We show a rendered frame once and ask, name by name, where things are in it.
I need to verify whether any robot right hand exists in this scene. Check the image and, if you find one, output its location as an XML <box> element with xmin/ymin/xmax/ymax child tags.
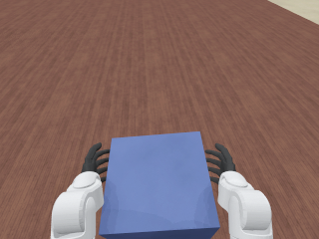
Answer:
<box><xmin>204</xmin><ymin>143</ymin><xmax>236</xmax><ymax>184</ymax></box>

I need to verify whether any carton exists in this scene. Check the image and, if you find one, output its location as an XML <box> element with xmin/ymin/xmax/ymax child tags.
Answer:
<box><xmin>99</xmin><ymin>131</ymin><xmax>220</xmax><ymax>239</ymax></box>

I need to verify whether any right robot forearm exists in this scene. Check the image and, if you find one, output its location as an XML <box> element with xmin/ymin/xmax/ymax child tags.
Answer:
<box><xmin>217</xmin><ymin>170</ymin><xmax>273</xmax><ymax>239</ymax></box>

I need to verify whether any robot left hand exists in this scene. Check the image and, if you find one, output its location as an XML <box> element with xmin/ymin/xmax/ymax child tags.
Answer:
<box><xmin>81</xmin><ymin>142</ymin><xmax>111</xmax><ymax>183</ymax></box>

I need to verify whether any left robot forearm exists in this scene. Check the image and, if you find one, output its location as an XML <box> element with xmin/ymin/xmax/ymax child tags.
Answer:
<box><xmin>50</xmin><ymin>171</ymin><xmax>105</xmax><ymax>239</ymax></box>

